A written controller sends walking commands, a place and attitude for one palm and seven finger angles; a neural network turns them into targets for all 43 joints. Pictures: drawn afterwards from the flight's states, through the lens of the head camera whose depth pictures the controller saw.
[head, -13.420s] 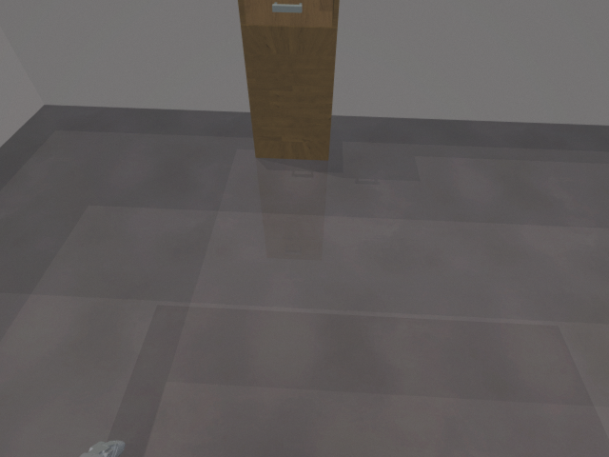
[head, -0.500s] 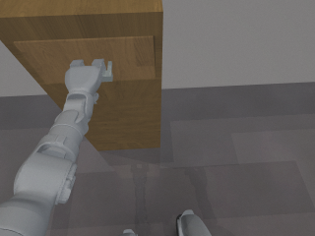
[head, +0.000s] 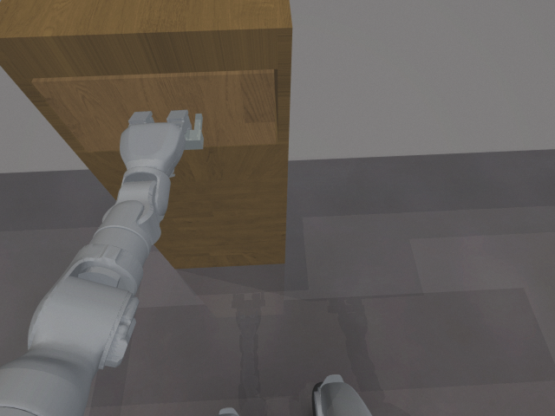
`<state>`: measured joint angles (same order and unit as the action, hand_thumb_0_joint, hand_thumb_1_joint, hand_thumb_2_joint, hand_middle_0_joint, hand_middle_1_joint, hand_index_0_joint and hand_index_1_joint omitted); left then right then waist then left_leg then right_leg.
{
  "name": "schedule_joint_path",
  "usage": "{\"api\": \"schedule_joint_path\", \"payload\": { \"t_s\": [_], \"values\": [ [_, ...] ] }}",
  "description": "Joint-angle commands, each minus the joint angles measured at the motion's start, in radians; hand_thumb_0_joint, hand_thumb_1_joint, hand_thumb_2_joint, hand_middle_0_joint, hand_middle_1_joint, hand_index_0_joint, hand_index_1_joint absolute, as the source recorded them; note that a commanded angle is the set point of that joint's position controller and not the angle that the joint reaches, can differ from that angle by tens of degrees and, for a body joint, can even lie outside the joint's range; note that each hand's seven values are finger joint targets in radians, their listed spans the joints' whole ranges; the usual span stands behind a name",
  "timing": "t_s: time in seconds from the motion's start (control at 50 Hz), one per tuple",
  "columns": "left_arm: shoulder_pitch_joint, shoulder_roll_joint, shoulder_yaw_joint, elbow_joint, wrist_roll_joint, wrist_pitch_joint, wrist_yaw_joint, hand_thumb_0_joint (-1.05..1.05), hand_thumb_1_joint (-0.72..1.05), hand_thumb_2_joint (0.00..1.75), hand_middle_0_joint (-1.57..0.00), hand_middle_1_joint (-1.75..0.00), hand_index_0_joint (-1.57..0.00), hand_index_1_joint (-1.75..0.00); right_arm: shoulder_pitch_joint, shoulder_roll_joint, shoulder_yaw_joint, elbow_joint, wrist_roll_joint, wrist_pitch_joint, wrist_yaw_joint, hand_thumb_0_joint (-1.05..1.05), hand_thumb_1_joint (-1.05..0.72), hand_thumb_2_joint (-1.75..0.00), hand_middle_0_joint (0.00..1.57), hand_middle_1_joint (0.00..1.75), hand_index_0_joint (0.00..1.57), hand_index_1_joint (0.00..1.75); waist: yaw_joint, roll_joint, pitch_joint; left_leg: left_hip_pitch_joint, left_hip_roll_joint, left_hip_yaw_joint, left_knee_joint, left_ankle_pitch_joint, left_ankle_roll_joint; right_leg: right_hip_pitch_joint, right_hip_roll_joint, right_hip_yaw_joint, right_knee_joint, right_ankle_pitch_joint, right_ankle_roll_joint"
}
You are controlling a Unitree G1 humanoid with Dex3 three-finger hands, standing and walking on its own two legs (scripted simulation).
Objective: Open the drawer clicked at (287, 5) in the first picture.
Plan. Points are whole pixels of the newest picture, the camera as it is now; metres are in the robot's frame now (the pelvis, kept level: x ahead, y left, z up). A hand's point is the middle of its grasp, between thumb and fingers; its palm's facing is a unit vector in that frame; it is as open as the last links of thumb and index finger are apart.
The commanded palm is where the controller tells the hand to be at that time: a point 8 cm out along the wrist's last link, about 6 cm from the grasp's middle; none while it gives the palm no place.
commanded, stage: pull the drawer open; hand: left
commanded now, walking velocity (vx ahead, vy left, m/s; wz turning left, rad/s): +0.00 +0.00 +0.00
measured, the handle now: (167, 130) +0.55 +0.14 +0.04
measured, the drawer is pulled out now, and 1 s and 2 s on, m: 0.00 0.12 0.25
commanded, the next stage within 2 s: none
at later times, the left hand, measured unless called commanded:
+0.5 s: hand (162, 194) +0.44 +0.15 +0.01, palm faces -0.02 -0.03 -1.00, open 5.8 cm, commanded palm +0.40 +0.15 +0.06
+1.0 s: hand (158, 235) +0.38 +0.15 +0.01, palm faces -0.01 -0.04 -1.00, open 5.7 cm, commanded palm +0.33 +0.15 +0.06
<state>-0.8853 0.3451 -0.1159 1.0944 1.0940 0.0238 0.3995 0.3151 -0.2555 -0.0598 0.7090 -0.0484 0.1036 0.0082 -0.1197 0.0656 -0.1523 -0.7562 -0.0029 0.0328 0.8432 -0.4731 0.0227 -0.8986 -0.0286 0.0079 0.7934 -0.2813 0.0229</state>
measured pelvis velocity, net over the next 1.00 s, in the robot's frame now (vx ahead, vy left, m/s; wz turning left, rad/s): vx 0.01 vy -0.01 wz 0.01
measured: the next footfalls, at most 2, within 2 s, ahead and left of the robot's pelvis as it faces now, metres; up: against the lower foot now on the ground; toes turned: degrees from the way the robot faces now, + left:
none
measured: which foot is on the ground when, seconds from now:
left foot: down 0.00-1.00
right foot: down 0.00-1.00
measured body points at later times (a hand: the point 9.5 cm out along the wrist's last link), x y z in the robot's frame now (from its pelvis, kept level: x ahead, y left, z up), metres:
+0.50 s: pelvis +0.02 +0.00 +0.01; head +0.10 -0.03 +0.46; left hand +0.44 +0.15 +0.07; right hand +0.10 -0.26 -0.13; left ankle -0.05 +0.10 -0.69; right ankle +0.04 -0.14 -0.69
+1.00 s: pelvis +0.01 -0.01 +0.02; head +0.07 -0.04 +0.46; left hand +0.37 +0.15 +0.07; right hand +0.15 -0.25 -0.12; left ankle -0.05 +0.10 -0.69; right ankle +0.04 -0.14 -0.69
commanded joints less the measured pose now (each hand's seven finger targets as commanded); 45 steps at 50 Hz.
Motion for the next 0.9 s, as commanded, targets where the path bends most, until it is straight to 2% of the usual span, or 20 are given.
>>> {"api": "schedule_joint_path", "payload": {
  "t_s": [0.0, 0.04, 0.08, 0.1, 0.14, 0.22, 0.28, 0.34, 0.42, 0.46, 0.48, 0.5, 0.58, 0.64, 0.68, 0.72, 0.76, 0.82, 0.84, 0.88],
  "values": [
    [-0.29, 0.123, 0.026, -0.196, -0.005, -0.014, 0.026, 0.0, 0.9, 0.9, -0.4, -1.35, -0.4, -1.35, 0.126, -0.142, -0.059, -0.064, 0.004, -0.008, -0.004, 0.0, -0.9, -0.9, 0.2, 0.3, 0.2, 0.3, 0.011, -0.038, -0.474, 0.178, -0.015, -0.021, -0.095, 0.556, -0.005, 0.433, 0.053, -0.04, -0.028, 0.371, -0.057],
    [-0.254, 0.095, 0.013, -0.211, -0.01, -0.014, 0.024, 0.0, 0.9, 0.9, -0.4, -1.35, -0.4, -1.35, 0.119, -0.141, -0.062, -0.068, 0.006, -0.006, -0.001, 0.0, -0.9, -0.9, 0.2, 0.3, 0.2, 0.3, 0.013, -0.053, -0.447, 0.183, -0.012, -0.018, -0.1, 0.556, -0.004, 0.431, 0.054, -0.041, -0.038, 0.371, -0.056],
    [-0.202, 0.114, 0.035, -0.233, -0.005, -0.017, 0.027, 0.0, 0.9, 0.9, -0.4, -1.35, -0.4, -1.35, 0.112, -0.14, -0.064, -0.071, 0.006, -0.001, -0.003, 0.0, -0.9, -0.9, 0.2, 0.3, 0.2, 0.3, 0.031, -0.064, -0.463, 0.186, -0.013, -0.016, -0.105, 0.58, -0.002, 0.465, 0.053, -0.036, -0.039, 0.396, -0.058],
    [-0.194, 0.08, 0.009, -0.241, -0.006, -0.014, 0.028, 0.0, 0.9, 0.9, -0.4, -1.35, -0.4, -1.35, 0.105, -0.135, -0.062, -0.075, 0.009, 0.0, -0.001, 0.0, -0.9, -0.9, 0.2, 0.3, 0.2, 0.3, 0.029, -0.067, -0.445, 0.184, -0.014, -0.013, -0.111, 0.569, -0.002, 0.465, 0.053, -0.038, -0.046, 0.394, -0.058],
    [-0.175, 0.096, 0.021, -0.24, -0.003, -0.008, 0.033, 0.0, 0.9, 0.9, -0.4, -1.35, -0.4, -1.35, 0.092, -0.138, -0.062, -0.072, 0.012, 0.002, -0.003, 0.0, -0.9, -0.9, 0.2, 0.3, 0.2, 0.3, 0.028, -0.097, -0.399, 0.164, -0.016, -0.005, -0.125, 0.522, 0.0, 0.476, 0.054, -0.037, -0.059, 0.384, -0.058],
    [-0.141, 0.078, 0.011, -0.27, 0.006, 0.003, 0.042, 0.0, 0.9, 0.9, -0.4, -1.35, -0.4, -1.35, 0.073, -0.131, -0.061, -0.077, 0.013, 0.006, -0.007, 0.0, -0.9, -0.9, 0.2, 0.3, 0.2, 0.3, 0.043, -0.092, -0.398, 0.187, -0.018, -0.003, -0.139, 0.541, -0.001, 0.494, 0.053, -0.041, -0.065, 0.391, -0.062],
    [-0.103, 0.06, 0.003, -0.325, 0.01, 0.008, 0.044, 0.0, 0.9, 0.9, -0.4, -1.35, -0.4, -1.35, 0.062, -0.123, -0.062, -0.086, 0.014, 0.011, -0.004, 0.0, -0.9, -0.9, 0.2, 0.3, 0.2, 0.3, 0.061, -0.059, -0.423, 0.236, -0.012, -0.01, -0.14, 0.631, -0.007, 0.502, 0.051, -0.045, -0.061, 0.419, -0.064],
    [-0.049, 0.007, -0.029, -0.355, 0.0, 0.017, 0.041, 0.0, 0.9, 0.9, -0.4, -1.35, -0.4, -1.35, 0.042, -0.119, -0.064, -0.1, 0.019, 0.015, -0.002, 0.0, -0.9, -0.9, 0.2, 0.3, 0.2, 0.3, 0.054, -0.092, -0.394, 0.248, -0.011, -0.007, -0.143, 0.628, -0.005, 0.504, 0.053, -0.049, -0.076, 0.426, -0.062],
    [0.024, 0.027, -0.009, -0.388, 0.009, 0.026, 0.044, 0.0, 0.9, 0.9, -0.4, -1.35, -0.4, -1.35, 0.013, -0.115, -0.061, -0.112, 0.021, 0.021, -0.007, 0.0, -0.9, -0.9, 0.2, 0.3, 0.2, 0.3, 0.078, -0.105, -0.388, 0.25, -0.016, -0.004, -0.156, 0.619, -0.005, 0.541, 0.051, -0.047, -0.082, 0.432, -0.064],
    [-0.001, -0.012, -0.047, -0.437, 0.009, 0.029, 0.044, 0.0, 0.9, 0.9, -0.4, -1.35, -0.4, -1.35, -0.006, -0.111, -0.059, -0.119, 0.024, 0.021, -0.007, 0.0, -0.9, -0.9, 0.2, 0.3, 0.2, 0.3, 0.07, -0.071, -0.377, 0.274, -0.015, -0.007, -0.158, 0.637, -0.007, 0.525, 0.05, -0.05, -0.086, 0.429, -0.067],
    [0.031, 0.007, -0.028, -0.445, 0.012, 0.033, 0.047, 0.0, 0.9, 0.9, -0.4, -1.35, -0.4, -1.35, -0.006, -0.11, -0.06, -0.12, 0.024, 0.024, -0.005, 0.0, -0.9, -0.9, 0.2, 0.3, 0.2, 0.3, 0.081, -0.063, -0.378, 0.289, -0.012, -0.01, -0.159, 0.652, -0.01, 0.524, 0.051, -0.052, -0.084, 0.425, -0.067],
    [0.067, -0.024, -0.048, -0.444, 0.009, 0.039, 0.046, 0.0, 0.9, 0.9, -0.4, -1.35, -0.4, -1.35, -0.015, -0.107, -0.058, -0.125, 0.023, 0.024, -0.006, 0.0, -0.9, -0.9, 0.2, 0.3, 0.2, 0.3, 0.085, -0.088, -0.381, 0.288, -0.014, -0.007, -0.157, 0.659, -0.008, 0.537, 0.051, -0.055, -0.085, 0.439, -0.066],
    [0.06, -0.023, -0.055, -0.499, 0.013, 0.045, 0.046, 0.0, 0.9, 0.9, -0.4, -1.35, -0.4, -1.35, -0.043, -0.107, -0.055, -0.133, 0.026, 0.028, -0.01, 0.0, -0.9, -0.9, 0.2, 0.3, 0.2, 0.3, 0.079, -0.093, -0.358, 0.297, -0.015, -0.01, -0.166, 0.623, -0.011, 0.535, 0.048, -0.056, -0.093, 0.418, -0.066],
    [0.135, -0.013, -0.044, -0.515, 0.014, 0.052, 0.046, 0.0, 0.9, 0.9, -0.4, -1.35, -0.4, -1.35, -0.066, -0.103, -0.049, -0.144, 0.028, 0.029, -0.013, 0.0, -0.9, -0.9, 0.2, 0.3, 0.2, 0.3, 0.099, -0.108, -0.347, 0.285, -0.022, -0.005, -0.175, 0.6, -0.009, 0.568, 0.047, -0.055, -0.099, 0.426, -0.067],
    [0.114, -0.037, -0.07, -0.535, 0.015, 0.053, 0.044, 0.0, 0.9, 0.9, -0.4, -1.35, -0.4, -1.35, -0.082, -0.1, -0.046, -0.149, 0.029, 0.028, -0.016, 0.0, -0.9, -0.9, 0.2, 0.3, 0.2, 0.3, 0.091, -0.1, -0.325, 0.29, -0.023, -0.007, -0.181, 0.575, -0.009, 0.554, 0.047, -0.056, -0.104, 0.402, -0.068],
    [0.171, -0.027, -0.058, -0.55, 0.019, 0.055, 0.046, 0.0, 0.9, 0.9, -0.4, -1.35, -0.4, -1.35, -0.092, -0.097, -0.045, -0.156, 0.028, 0.027, -0.017, 0.0, -0.9, -0.9, 0.2, 0.3, 0.2, 0.3, 0.108, -0.089, -0.333, 0.297, -0.024, -0.004, -0.183, 0.575, -0.01, 0.567, 0.046, -0.055, -0.104, 0.399, -0.07],
    [0.148, -0.037, -0.072, -0.578, 0.02, 0.054, 0.045, 0.0, 0.9, 0.9, -0.4, -1.35, -0.4, -1.35, -0.103, -0.097, -0.044, -0.159, 0.03, 0.027, -0.018, 0.0, -0.9, -0.9, 0.2, 0.3, 0.2, 0.3, 0.097, -0.095, -0.328, 0.3, -0.024, -0.009, -0.182, 0.568, -0.012, 0.561, 0.047, -0.056, -0.104, 0.388, -0.071],
    [0.221, -0.044, -0.072, -0.613, 0.019, 0.053, 0.045, 0.0, 0.9, 0.9, -0.4, -1.35, -0.4, -1.35, -0.115, -0.094, -0.043, -0.169, 0.03, 0.023, -0.017, 0.0, -0.9, -0.9, 0.2, 0.3, 0.2, 0.3, 0.113, -0.107, -0.33, 0.309, -0.023, -0.008, -0.186, 0.57, -0.012, 0.574, 0.045, -0.057, -0.105, 0.391, -0.07],
    [0.218, -0.055, -0.084, -0.612, 0.019, 0.055, 0.044, 0.0, 0.9, 0.9, -0.4, -1.35, -0.4, -1.35, -0.123, -0.092, -0.042, -0.168, 0.032, 0.023, -0.018, 0.0, -0.9, -0.9, 0.2, 0.3, 0.2, 0.3, 0.107, -0.108, -0.31, 0.306, -0.024, -0.007, -0.187, 0.549, -0.012, 0.564, 0.046, -0.056, -0.11, 0.379, -0.071],
    [0.245, -0.03, -0.063, -0.628, 0.018, 0.056, 0.044, 0.0, 0.9, 0.9, -0.4, -1.35, -0.4, -1.35, -0.133, -0.093, -0.041, -0.174, 0.032, 0.02, -0.02, 0.0, -0.9, -0.9, 0.2, 0.3, 0.2, 0.3, 0.118, -0.11, -0.299, 0.297, -0.028, -0.003, -0.196, 0.505, -0.011, 0.576, 0.044, -0.053, -0.116, 0.357, -0.071]
  ]
}}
